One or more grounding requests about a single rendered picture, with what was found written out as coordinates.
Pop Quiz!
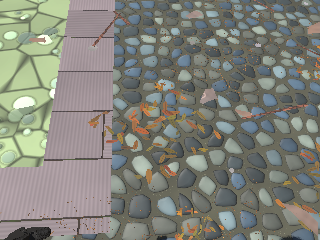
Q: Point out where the robot left hand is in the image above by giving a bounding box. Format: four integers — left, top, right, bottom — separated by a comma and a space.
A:
4, 227, 51, 240

